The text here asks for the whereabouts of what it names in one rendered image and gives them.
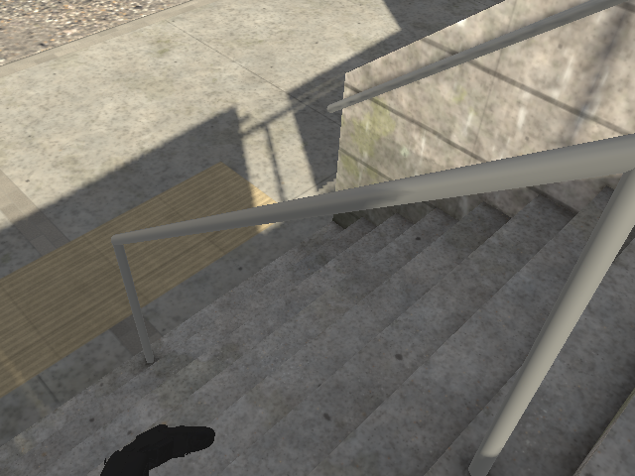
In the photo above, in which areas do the stairs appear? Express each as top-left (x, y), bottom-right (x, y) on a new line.
top-left (0, 186), bottom-right (635, 476)

